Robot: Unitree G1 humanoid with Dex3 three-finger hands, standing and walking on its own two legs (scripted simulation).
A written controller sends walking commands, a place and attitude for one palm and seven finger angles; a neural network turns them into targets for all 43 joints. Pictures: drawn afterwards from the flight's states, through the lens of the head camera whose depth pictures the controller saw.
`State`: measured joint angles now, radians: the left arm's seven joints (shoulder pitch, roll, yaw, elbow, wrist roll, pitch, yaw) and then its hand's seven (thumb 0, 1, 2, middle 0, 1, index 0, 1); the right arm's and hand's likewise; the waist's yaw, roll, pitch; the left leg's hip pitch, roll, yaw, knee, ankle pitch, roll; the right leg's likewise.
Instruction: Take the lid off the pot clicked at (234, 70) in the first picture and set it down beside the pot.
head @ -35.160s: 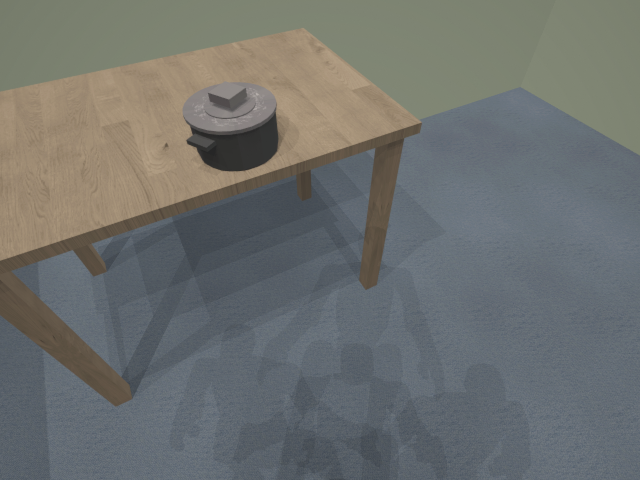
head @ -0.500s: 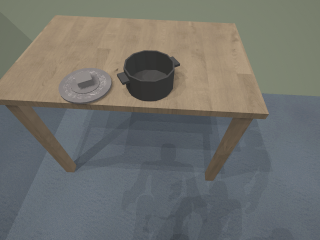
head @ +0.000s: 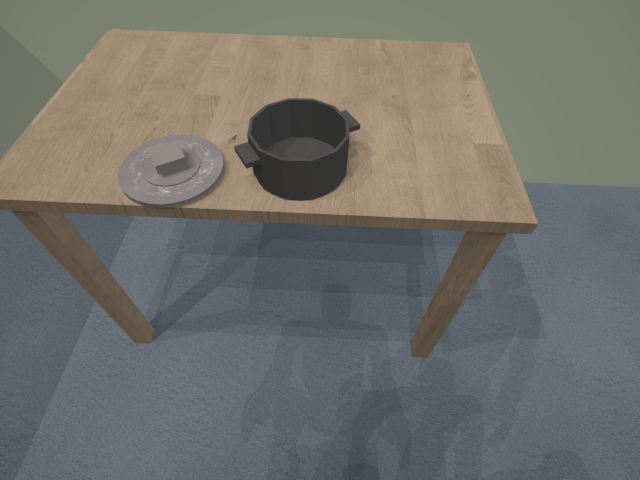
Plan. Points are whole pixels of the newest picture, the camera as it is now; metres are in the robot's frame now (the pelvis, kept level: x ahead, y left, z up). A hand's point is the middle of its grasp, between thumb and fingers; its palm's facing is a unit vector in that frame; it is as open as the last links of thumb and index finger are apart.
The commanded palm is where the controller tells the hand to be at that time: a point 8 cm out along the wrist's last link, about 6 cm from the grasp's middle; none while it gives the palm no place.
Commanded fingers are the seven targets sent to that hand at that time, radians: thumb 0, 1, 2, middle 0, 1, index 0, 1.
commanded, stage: let the arm hang, fingers relaxed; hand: left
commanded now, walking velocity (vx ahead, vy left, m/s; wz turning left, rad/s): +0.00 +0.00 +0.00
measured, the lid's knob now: (167, 157) +0.63 +0.31 -0.01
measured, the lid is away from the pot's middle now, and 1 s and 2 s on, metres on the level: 0.24 0.24 0.24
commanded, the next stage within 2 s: look to check the result in 0.80 s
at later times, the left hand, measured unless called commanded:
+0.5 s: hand out of the picture +0.02 +0.18 -0.17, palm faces +0.04 -0.98 -0.21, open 7.3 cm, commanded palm none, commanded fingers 0.00 0.90 0.90 -0.20 -0.30 -0.20 -0.30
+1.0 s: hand out of the picture +0.00 +0.18 -0.17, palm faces +0.03 -0.98 -0.21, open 7.3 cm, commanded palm none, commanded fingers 0.00 0.90 0.90 -0.20 -0.30 -0.20 -0.30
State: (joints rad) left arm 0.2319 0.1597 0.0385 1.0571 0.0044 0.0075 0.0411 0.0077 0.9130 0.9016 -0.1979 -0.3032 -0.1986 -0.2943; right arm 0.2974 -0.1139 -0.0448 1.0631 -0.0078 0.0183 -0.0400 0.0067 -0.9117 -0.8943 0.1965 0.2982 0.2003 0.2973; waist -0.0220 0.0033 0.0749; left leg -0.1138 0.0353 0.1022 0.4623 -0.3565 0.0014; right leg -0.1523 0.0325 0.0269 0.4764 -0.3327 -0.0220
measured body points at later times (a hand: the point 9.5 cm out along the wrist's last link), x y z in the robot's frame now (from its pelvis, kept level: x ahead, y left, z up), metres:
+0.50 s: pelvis -0.01 +0.00 +0.00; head +0.02 +0.00 +0.45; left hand +0.02 +0.23 -0.16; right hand -0.02 -0.22 -0.16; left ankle -0.07 +0.11 -0.74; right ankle -0.05 -0.11 -0.74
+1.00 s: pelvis -0.02 +0.00 +0.00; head +0.02 +0.00 +0.45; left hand +0.00 +0.23 -0.15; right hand -0.03 -0.21 -0.16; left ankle -0.07 +0.11 -0.74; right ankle -0.05 -0.11 -0.74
